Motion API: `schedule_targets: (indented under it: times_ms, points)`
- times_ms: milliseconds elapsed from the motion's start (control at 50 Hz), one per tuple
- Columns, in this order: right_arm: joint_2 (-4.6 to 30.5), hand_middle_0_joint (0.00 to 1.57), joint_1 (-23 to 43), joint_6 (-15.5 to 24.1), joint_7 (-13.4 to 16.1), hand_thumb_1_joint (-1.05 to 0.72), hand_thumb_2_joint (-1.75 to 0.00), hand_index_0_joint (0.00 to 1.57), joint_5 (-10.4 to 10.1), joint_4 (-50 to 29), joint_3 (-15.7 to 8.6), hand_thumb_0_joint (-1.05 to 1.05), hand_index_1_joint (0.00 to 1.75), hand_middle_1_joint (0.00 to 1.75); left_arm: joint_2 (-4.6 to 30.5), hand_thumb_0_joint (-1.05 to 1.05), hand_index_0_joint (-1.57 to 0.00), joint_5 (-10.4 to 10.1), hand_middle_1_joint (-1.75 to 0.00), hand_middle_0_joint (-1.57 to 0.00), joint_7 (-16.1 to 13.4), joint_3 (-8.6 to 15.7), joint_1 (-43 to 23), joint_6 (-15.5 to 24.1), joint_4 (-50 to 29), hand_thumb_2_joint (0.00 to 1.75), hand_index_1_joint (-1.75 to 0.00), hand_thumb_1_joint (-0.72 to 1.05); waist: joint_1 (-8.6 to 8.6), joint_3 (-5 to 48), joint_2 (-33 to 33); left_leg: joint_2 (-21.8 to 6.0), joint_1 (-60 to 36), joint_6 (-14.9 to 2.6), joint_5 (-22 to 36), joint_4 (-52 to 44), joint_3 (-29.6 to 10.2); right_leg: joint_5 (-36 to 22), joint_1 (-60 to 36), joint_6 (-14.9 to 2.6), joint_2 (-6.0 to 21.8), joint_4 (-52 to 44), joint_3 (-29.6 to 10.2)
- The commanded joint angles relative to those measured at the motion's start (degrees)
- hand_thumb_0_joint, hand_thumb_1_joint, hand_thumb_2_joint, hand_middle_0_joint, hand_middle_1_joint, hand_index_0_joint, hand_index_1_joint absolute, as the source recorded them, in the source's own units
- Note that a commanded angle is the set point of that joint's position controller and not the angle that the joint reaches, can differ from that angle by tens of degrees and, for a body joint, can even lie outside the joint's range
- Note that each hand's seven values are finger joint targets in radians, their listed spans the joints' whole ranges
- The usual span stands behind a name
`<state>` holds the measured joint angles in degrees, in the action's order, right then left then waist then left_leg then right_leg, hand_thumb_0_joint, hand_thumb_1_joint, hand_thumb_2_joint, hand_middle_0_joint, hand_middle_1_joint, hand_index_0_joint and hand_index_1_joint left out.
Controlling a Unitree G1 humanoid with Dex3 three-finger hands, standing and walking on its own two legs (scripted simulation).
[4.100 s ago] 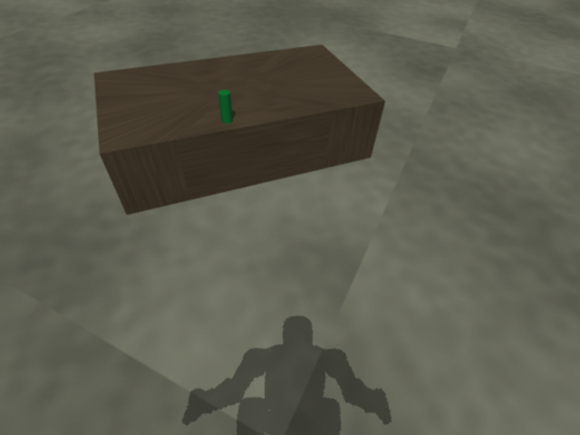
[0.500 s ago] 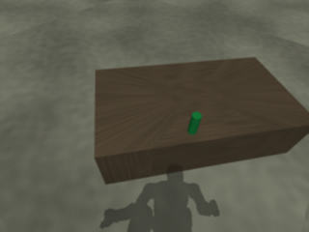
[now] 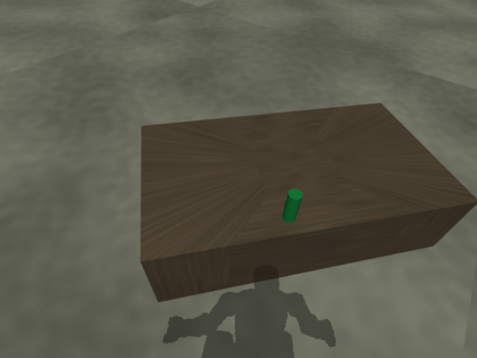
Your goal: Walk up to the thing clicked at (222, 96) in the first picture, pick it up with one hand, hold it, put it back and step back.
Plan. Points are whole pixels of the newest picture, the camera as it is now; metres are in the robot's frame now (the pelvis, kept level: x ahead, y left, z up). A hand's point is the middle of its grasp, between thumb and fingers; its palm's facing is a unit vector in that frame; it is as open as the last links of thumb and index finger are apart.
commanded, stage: walk up
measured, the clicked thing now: (292, 206) +0.70 -0.22 -0.35
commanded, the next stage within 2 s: stand in 0.60 s
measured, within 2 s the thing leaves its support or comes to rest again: neither
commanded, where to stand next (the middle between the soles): +0.07 -0.02 m, yaw +1 degrees
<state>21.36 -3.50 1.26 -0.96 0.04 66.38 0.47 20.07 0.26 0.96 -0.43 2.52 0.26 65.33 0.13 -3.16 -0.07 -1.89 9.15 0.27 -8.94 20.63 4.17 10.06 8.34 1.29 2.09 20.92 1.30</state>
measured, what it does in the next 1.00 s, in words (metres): stands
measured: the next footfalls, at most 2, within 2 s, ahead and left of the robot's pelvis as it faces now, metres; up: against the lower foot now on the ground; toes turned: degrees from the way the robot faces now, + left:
none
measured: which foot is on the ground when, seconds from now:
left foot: down 0.00-1.00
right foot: down 0.00-1.00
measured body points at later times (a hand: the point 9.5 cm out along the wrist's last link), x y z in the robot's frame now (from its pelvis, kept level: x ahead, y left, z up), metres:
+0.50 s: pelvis +0.01 +0.00 +0.00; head +0.01 +0.00 +0.45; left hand +0.07 +0.30 -0.13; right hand +0.08 -0.30 -0.13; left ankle +0.03 +0.12 -0.75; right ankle +0.02 -0.13 -0.75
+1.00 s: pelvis +0.01 +0.00 +0.00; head +0.02 +0.00 +0.45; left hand +0.10 +0.30 -0.13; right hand +0.10 -0.30 -0.13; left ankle +0.03 +0.12 -0.75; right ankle +0.02 -0.13 -0.75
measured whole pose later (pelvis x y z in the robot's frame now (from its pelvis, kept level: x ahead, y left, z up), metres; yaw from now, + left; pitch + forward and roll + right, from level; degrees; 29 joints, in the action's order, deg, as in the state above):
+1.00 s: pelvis +0.01 +0.00 +0.00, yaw +1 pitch -2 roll +0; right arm 20.1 -4.7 0.6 -0.9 0.4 66.2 0.3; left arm 20.1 0.6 0.5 0.0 4.7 0.4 65.4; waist 0.2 -2.8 0.0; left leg -1.8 6.8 0.7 -8.3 17.6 3.6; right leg 9.8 5.9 1.1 2.0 18.1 1.9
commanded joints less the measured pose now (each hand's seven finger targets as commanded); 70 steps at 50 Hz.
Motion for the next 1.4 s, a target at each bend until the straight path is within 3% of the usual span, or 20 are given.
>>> schedule_targets:
  times_ms: [0, 160, 360, 560, 640, 680, 860, 980, 1380]
  points:
    - [11.6, 0.20, 2.8, 1.3, 1.0, -0.90, -0.90, 0.20, 0.2, -2.5, -2.5, 0.00, 0.30, 0.30, 12.1, 0.00, -0.20, 0.0, -0.30, -0.20, -0.7, 2.7, -2.2, 1.2, -2.3, 0.90, -0.30, 0.90, -0.01, 5.6, 0.0, -6.3, -2.0, -1.06, 0.5, -5.3, -6.6, -2.9, -0.8, -2.38, 5.6, -5.3, -5.2]
    - [11.3, 0.20, 2.7, 1.2, 1.1, -0.90, -0.90, 0.20, 0.2, -2.3, -2.6, 0.00, 0.30, 0.30, 12.0, 0.00, -0.20, 0.1, -0.30, -0.20, -0.7, 3.0, -1.5, 1.2, -1.6, 0.90, -0.30, 0.90, -0.06, 6.3, 0.2, -6.4, -4.1, -0.99, 3.4, -5.1, -6.1, -5.4, -0.9, -2.15, 5.8, -5.6, -5.0]
    - [11.2, 0.20, 1.9, 0.9, 1.1, -0.90, -0.90, 0.20, 0.4, -2.4, -2.7, 0.00, 0.30, 0.30, 11.6, 0.00, -0.20, 0.3, -0.30, -0.20, -0.8, 3.1, -0.8, 1.1, -1.4, 0.90, -0.30, 0.90, 0.09, 4.0, 0.1, -6.2, -2.3, -1.02, -1.7, -6.5, -7.0, -1.4, 0.1, -1.98, 5.4, -6.5, -4.9]
    - [10.7, 0.20, 1.6, 0.9, 1.1, -0.90, -0.90, 0.20, 0.3, -2.6, -3.0, 0.00, 0.30, 0.30, 11.2, 0.00, -0.20, 0.3, -0.30, -0.20, -0.9, 3.2, -0.3, 1.1, -1.6, 0.90, -0.30, 0.90, 0.21, 5.2, 0.5, -6.3, -3.8, -1.06, 2.5, -5.5, -6.7, -3.2, -0.2, -1.87, 5.3, -6.2, -4.6]
    - [10.5, 0.20, 1.8, 0.7, 1.2, -0.90, -0.90, 0.20, 0.7, -3.4, -2.7, 0.00, 0.30, 0.30, 11.9, 0.00, -0.20, 0.2, -0.30, -0.20, -1.3, 2.9, 0.0, 1.4, -2.7, 0.90, -0.30, 0.90, 0.22, 5.5, -0.4, -6.9, -3.8, -0.54, 7.1, -5.6, -6.7, -5.6, -1.4, -1.96, 5.9, -5.5, -4.6]
    - [10.6, 0.20, 1.9, 0.6, 1.2, -0.90, -0.90, 0.20, 0.6, -3.4, -2.7, 0.00, 0.30, 0.30, 11.8, 0.00, -0.20, 0.2, -0.30, -0.20, -1.2, 2.8, 0.1, 1.4, -2.7, 0.90, -0.30, 0.90, 0.14, 5.2, 0.1, -6.8, -3.4, -0.58, 4.7, -5.9, -6.8, -4.2, -1.3, -1.79, 5.9, -6.0, -4.7]
    - [10.7, 0.20, 1.6, 0.6, 1.1, -0.90, -0.90, 0.20, 0.5, -3.6, -2.7, 0.00, 0.30, 0.30, 12.2, 0.00, -0.20, 0.1, -0.30, -0.20, -1.3, 2.7, 0.4, 1.5, -3.1, 0.90, -0.30, 0.90, 0.16, 5.8, -0.4, -7.0, -4.5, -0.63, 7.6, -5.7, -6.7, -6.5, -2.4, -1.94, 6.2, -5.8, -4.4]
    - [10.9, 0.20, 1.2, 0.7, 1.1, -0.90, -0.90, 0.20, 0.4, -3.5, -2.5, 0.00, 0.30, 0.30, 12.1, 0.00, -0.20, 0.1, -0.30, -0.20, -1.1, 2.7, 0.3, 1.3, -3.2, 0.90, -0.30, 0.90, 0.21, 4.5, -0.4, -6.9, -3.7, -0.49, 3.9, -6.5, -6.7, -3.6, -1.6, -2.04, 6.2, -6.4, -4.7]
    - [10.8, 0.20, 0.6, 0.5, 1.0, -0.90, -0.90, 0.20, 0.6, -3.6, -2.5, 0.00, 0.30, 0.30, 12.6, 0.00, -0.20, 0.2, -0.30, -0.20, -1.3, 2.6, 1.1, 1.4, -3.7, 0.90, -0.30, 0.90, 0.31, 4.9, 0.2, -6.8, -4.2, -0.53, 4.7, -5.6, -6.7, -3.7, -1.5, -2.37, 6.1, -6.3, -4.6]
